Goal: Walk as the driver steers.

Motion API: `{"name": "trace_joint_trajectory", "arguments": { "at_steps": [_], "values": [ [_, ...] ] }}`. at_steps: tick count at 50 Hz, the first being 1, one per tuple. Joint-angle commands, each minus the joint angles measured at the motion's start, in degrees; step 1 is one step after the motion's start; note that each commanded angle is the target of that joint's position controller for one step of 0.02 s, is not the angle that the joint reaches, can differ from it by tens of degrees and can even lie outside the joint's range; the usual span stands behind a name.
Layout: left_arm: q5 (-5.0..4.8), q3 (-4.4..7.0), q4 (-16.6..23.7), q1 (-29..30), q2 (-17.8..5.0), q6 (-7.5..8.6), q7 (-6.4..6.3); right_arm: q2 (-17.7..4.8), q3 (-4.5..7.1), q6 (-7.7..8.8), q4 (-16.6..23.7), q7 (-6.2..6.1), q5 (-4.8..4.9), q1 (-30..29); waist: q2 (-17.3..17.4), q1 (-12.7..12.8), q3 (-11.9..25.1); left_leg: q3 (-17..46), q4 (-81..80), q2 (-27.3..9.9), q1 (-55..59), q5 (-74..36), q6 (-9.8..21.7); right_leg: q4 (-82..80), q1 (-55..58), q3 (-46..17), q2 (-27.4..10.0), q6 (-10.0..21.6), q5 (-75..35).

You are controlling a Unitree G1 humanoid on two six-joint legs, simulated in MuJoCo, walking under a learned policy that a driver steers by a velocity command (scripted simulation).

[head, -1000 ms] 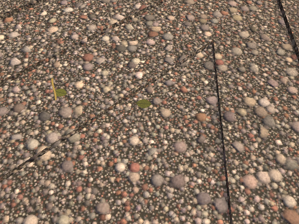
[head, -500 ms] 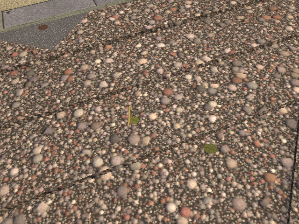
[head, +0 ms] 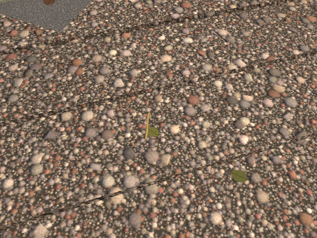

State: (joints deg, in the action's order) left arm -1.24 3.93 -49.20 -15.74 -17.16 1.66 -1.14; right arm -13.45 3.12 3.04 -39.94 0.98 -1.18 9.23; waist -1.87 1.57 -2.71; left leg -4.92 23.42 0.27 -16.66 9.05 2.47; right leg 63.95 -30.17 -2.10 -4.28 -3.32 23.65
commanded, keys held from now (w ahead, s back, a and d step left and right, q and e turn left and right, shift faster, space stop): e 1.00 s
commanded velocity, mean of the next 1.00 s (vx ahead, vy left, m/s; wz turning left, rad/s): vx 0.03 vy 0.00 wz -0.52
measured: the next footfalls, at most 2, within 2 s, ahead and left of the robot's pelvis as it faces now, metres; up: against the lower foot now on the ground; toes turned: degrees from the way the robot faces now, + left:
right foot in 0.30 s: +0.13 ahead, -0.14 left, +0.00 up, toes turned -13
left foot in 0.76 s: +0.19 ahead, +0.08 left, +0.00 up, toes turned -31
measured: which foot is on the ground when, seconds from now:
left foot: down 0.00-0.30, up 0.32-0.74, down 0.76-1.00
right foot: up 0.00-0.28, down 0.30-0.76, up 0.78-1.00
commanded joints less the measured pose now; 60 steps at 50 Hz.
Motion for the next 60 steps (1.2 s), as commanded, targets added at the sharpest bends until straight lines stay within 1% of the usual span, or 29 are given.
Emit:
{"name": "trace_joint_trajectory", "arguments": {
  "at_steps": [1,5,10,12,14,15,16,17,18,19,20,21,23,29,34,37,38,39,40,41,43,45,47,50,55,57,58,59,60],
  "values": [
    [0.64,0.91,3.11,-4.92,-2.26,-1.42,-0.8,-7.51,2.17,1.59,2.07,-0.98,-0.47,-3.12,8.21,1.88,6.49,5.1,-9.34,-16.27,3.27,-33.59,11.46,-3.27,1.33,-1.06,-1.27,-0.94,-6.08],
    [0.91,0.68,6.77,0.84,-2.13,-1.89,0.34,-9.18,2.66,0.38,0.23,-2.69,0.16,-3.06,7.84,0.26,5.75,1.31,-10.4,-16.55,5.14,-25.89,10.93,-13.01,1.63,0.18,-1.98,-0.25,-13.59],
    [0.81,1.33,11.11,5.89,-3.74,-3.04,2.04,-11.56,3.49,-1.68,-1.38,-2.83,1.39,-2.12,7.07,-1.47,4.3,1.03,-7.07,-19.02,9.55,-19.43,9.82,-20.18,1.65,2.52,-1.23,1.81,-9.3],
    [0.68,1.65,12.58,6.48,-3.98,-3.4,2.64,-12.42,3.84,-2.37,-1.76,-2.79,2.2,-2.11,7.25,-1.37,4.22,1.15,-3.44,-19.75,11.47,-19.7,8.44,-24.17,2.73,4.06,-0.16,3.28,-7.04],
    [0.76,2.26,12.69,4.13,-4.55,-3.29,2.75,-11.84,3.8,-2.83,-2.45,-2.84,2.97,-1.56,5.64,0.12,5.49,-1.62,4.39,-17.02,10.91,-19.33,4.57,-34.12,10.03,6.22,2.67,5.67,-14.95],
    [0.97,3.78,12.33,0.77,-8.7,-3.04,1.93,-10.31,3.52,-2.71,-3.4,-2.68,2.1,1.93,-0.68,0.42,8.22,-5.06,14.53,-12.31,7.13,-14.99,0.44,-38.41,18.8,1.65,1.55,8.17,-32.5],
    [1.54,5.5,13.31,-1.97,-16.27,-2.91,0.63,-7.59,2.49,-2.19,-0.82,-2.36,-0.56,1.08,-15.94,-0.41,10.32,-8.11,33.6,-3.79,-10.93,12.01,-5.54,-37.52,31.71,-18.19,-12.12,16.92,-59.39],
    [2.64,4.59,14.26,-3.22,-14.74,-2.03,1.09,-7.18,2.02,-1.99,0.7,-2.16,-0.55,-2.52,-14.55,2.12,16.71,3.18,45.99,1.97,-19.61,32.67,-6.76,-40.38,34.7,-30.0,-19.17,26.99,-59.59],
    [2.34,3.92,14.63,-1.93,-12.72,-1.08,1.69,-9.39,2.61,-2.17,0.63,-1.92,0.97,-4.47,-7.02,2.77,16.18,8.11,50.28,0.02,-21.52,30.52,-5.98,-41.25,33.69,-25.36,-16.97,25.72,-55.42],
    [1.55,3.61,14.79,0.9,-11.14,-0.49,1.47,-9.17,2.65,-2.37,0.54,-2.18,1.72,-4.74,-4.22,1.05,13.44,8.89,49.01,-1.36,-22.71,25.54,-5.11,-40.81,31.25,-20.53,-13.58,22.03,-49.0],
    [0.62,3.25,15.09,3.58,-9.76,-0.61,1.14,-9.36,2.79,-2.66,-0.11,-2.73,1.25,-4.52,-1.39,-0.14,11.26,9.11,45.57,-2.36,-22.85,21.43,-5.1,-41.41,28.43,-17.94,-11.22,19.18,-43.52],
    [0.25,2.86,15.67,5.86,-8.91,-0.99,0.6,-10.21,3.15,-3.01,-0.16,-3.19,0.82,-4.52,-2.23,-1.36,10.47,9.29,42.72,-2.8,-20.53,18.31,-5.29,-42.29,25.2,-16.32,-9.69,17.74,-40.16],
    [1.03,2.88,16.63,6.96,-9.36,-1.62,0.05,-9.02,2.93,-3.31,-0.5,-3.13,1.01,-3.07,-4.07,-2.57,10.88,8.52,39.65,-1.02,-16.27,14.87,-6.07,-43.05,21.87,-15.07,-7.62,17.33,-39.54],
    [0.87,3.56,17.68,6.58,-10.77,-2.53,-0.98,-7.6,2.21,-3.34,-0.46,-3.0,1.33,-4.42,-5.95,-1.16,10.25,9.6,24.42,0.83,-10.93,11.23,-7.45,-43.63,18.67,-18.14,-5.79,16.61,-24.85],
    [0.85,3.47,18.66,7.47,-10.45,-3.31,-0.45,-8.63,2.65,-2.17,-0.1,-1.83,1.82,-3.82,-8.22,-0.66,8.96,9.89,14.82,2.07,-6.25,11.9,-6.04,-42.61,17.68,-24.52,-4.88,15.72,-20.1],
    [-0.12,3.14,19.43,9.01,-9.51,-3.98,-0.69,-9.37,3.34,-1.3,-1.45,-1.11,1.65,1.21,-7.21,-3.51,9.09,8.9,-1.23,1.06,4.0,1.9,-3.55,-38.21,14.68,-24.42,-1.3,12.02,-19.06],
    [0.14,2.49,19.71,7.47,-7.22,-4.02,-0.73,-13.08,4.3,-1.44,-1.45,-1.37,0.73,3.24,-0.62,-2.94,9.89,16.44,-4.41,-8.33,10.4,0.35,-0.14,-30.8,8.32,-20.18,2.47,8.76,-8.85],
    [-0.02,2.15,21.22,5.49,-5.57,-3.59,-0.51,-18.15,5.24,-2.16,-1.52,-1.69,-0.48,1.53,17.22,0.58,7.01,30.37,-6.83,-19.64,11.95,-9.29,8.39,-19.87,-4.03,-7.31,12.61,5.07,8.52],
    [1.06,3.62,20.55,5.58,-10.51,-2.91,-0.44,-14.87,4.5,-1.83,0.26,-1.71,-1.61,-0.29,15.97,-1.07,6.58,34.8,-7.5,-24.75,8.16,-12.22,14.09,-5.33,-5.57,-7.03,9.35,2.38,12.4],
    [0.56,4.67,19.17,4.51,-12.77,-3.02,-0.18,-11.93,3.57,-1.72,1.49,-2.14,-1.14,-3.44,11.29,0.13,5.96,29.01,-6.56,-21.87,6.6,-12.14,12.66,0.81,-4.78,-7.5,7.99,1.68,8.47],
    [0.67,4.44,17.37,2.88,-10.55,-4.13,-0.26,-9.47,2.82,-1.9,2.15,-2.77,0.69,-6.4,9.28,0.54,4.14,19.64,-5.18,-15.73,7.32,-10.49,8.48,5.98,-6.38,-5.93,7.15,-0.32,2.02],
    [0.16,3.45,18.16,4.2,-7.72,-4.56,0.13,-9.64,2.58,-2.45,1.84,-3.38,0.78,-4.53,9.55,-0.77,3.3,14.34,-5.38,-13.69,8.24,-13.43,8.65,5.37,-7.1,-3.09,6.38,-1.64,-0.92],
    [-0.29,2.69,19.91,7.83,-6.27,-4.44,0.33,-10.64,2.91,-3.06,1.38,-3.78,0.35,-1.29,10.91,-3.31,3.92,12.72,-5.2,-14.35,13.04,-15.37,9.59,-0.46,-8.6,-1.18,5.02,-2.51,-1.82],
    [0.23,1.8,21.38,9.68,-5.01,-4.38,0.93,-13.08,3.73,-3.62,1.21,-3.51,0.54,-0.06,12.01,-4.7,5.97,10.67,-4.43,-16.39,15.46,-17.9,10.29,-9.66,-4.11,0.77,2.8,-2.58,-0.24],
    [-0.01,2.17,21.56,7.69,-6.28,-4.93,1.91,-15.4,4.52,-3.63,1.17,-2.18,2.0,-1.19,13.29,-3.81,6.37,7.42,-2.36,-18.12,12.32,-18.77,8.95,-23.84,6.78,5.07,3.26,0.2,-2.15],
    [0.09,2.65,20.34,3.96,-6.17,-5.17,2.1,-14.92,4.38,-3.43,0.85,-1.95,3.24,-2.35,11.87,-1.13,6.78,4.83,2.49,-17.23,10.21,-16.4,5.91,-35.59,14.14,6.81,4.82,3.13,-10.39],
    [0.24,3.38,19.54,1.58,-7.61,-5.16,1.62,-12.85,3.84,-3.14,-0.37,-1.73,3.17,0.41,8.2,-0.52,7.62,1.79,8.05,-15.15,5.97,-11.41,2.41,-41.04,21.51,5.11,5.47,5.15,-16.93],
    [0.1,4.94,19.93,-0.75,-13.16,-4.91,0.8,-9.68,2.91,-2.99,0.12,-1.5,0.95,1.86,-5.12,-0.93,8.83,-3.5,22.65,-9.77,-6.76,5.44,-3.13,-42.76,32.35,-9.61,-4.62,9.12,-35.89],
    [1.64,5.15,21.67,-0.19,-17.71,-4.07,0.75,-7.77,1.89,-2.76,3.64,-1.79,-1.08,-1.67,-16.87,-0.84,9.02,-0.95,36.13,-1.6,-21.86,30.56,-7.02,-41.3,33.79,-28.2,-18.2,21.4,-51.05]
  ]
}}
Keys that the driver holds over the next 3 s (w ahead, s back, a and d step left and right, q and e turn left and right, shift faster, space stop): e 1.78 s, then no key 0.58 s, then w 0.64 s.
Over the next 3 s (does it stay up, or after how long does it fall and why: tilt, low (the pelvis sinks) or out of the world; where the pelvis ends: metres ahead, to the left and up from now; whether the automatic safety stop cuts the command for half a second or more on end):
stays up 0.16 -0.21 -0.02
